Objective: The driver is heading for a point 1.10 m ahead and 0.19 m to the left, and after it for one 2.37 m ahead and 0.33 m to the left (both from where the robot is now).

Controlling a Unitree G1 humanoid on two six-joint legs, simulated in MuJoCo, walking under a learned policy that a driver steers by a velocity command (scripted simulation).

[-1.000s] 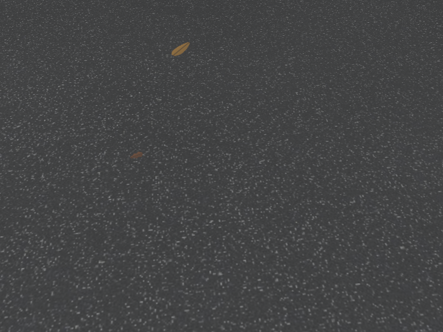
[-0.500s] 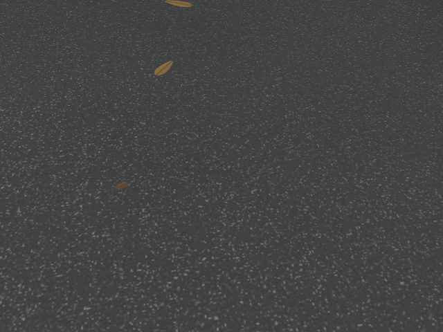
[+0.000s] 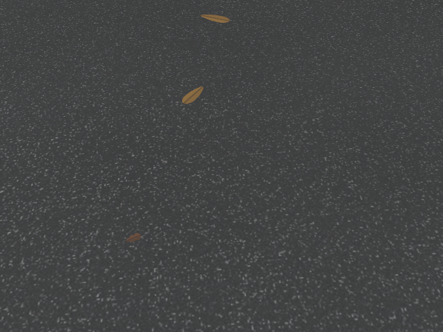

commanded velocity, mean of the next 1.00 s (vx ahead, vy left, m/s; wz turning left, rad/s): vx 0.50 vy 0.00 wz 0.02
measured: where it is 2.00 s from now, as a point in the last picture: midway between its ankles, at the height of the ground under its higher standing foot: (208, 172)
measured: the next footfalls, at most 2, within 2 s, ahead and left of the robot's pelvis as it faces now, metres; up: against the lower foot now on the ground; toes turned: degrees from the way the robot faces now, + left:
left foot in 0.30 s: +0.36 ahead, +0.16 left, +0.00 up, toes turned +2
right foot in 0.86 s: +0.68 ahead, -0.08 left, +0.00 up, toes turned -3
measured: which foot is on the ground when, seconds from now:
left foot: up 0.00-0.28, down 0.30-0.88, up 0.90-1.00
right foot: down 0.00-0.32, up 0.34-0.84, down 0.86-1.00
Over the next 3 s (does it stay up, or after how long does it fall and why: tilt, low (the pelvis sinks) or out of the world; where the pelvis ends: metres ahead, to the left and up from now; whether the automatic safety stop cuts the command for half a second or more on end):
stays up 1.68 0.21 -0.02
